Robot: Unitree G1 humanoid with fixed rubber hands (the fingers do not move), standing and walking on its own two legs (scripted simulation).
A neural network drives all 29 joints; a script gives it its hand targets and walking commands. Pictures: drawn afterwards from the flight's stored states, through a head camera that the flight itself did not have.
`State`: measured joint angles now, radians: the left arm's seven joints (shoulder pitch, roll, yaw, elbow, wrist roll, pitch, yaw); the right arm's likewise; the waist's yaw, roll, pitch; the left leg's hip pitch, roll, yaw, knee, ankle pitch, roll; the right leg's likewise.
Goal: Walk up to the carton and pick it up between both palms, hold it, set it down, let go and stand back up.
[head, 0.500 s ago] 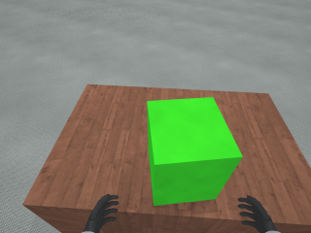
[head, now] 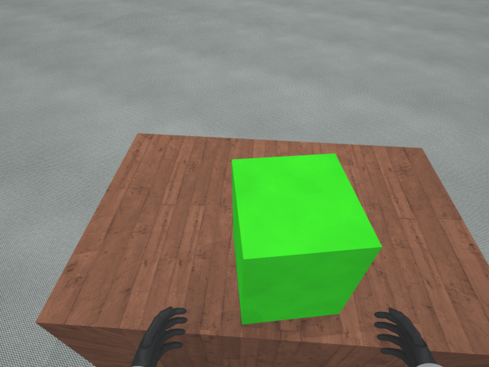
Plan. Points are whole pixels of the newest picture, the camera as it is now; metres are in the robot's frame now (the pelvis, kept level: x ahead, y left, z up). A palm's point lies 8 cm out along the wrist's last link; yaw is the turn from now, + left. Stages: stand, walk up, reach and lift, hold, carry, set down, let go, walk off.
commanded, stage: stand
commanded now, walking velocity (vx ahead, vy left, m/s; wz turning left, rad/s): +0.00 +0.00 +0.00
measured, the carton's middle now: (287, 240) +0.38 -0.01 -0.01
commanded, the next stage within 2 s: none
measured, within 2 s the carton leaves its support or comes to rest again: neither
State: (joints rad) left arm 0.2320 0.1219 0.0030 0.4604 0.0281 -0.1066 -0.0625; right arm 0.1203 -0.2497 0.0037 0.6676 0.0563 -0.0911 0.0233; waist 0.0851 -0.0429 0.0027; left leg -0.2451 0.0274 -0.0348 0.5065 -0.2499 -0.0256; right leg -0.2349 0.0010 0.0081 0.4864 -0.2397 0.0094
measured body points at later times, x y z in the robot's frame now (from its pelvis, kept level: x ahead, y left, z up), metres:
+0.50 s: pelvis +0.00 +0.00 +0.00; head +0.00 +0.02 +0.45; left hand +0.17 +0.20 -0.07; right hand +0.21 -0.23 -0.06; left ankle +0.01 +0.14 -0.74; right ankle +0.01 -0.13 -0.74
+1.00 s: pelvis +0.00 +0.00 +0.00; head -0.01 +0.02 +0.45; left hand +0.17 +0.20 -0.07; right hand +0.21 -0.23 -0.06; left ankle +0.01 +0.14 -0.74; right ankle +0.01 -0.13 -0.74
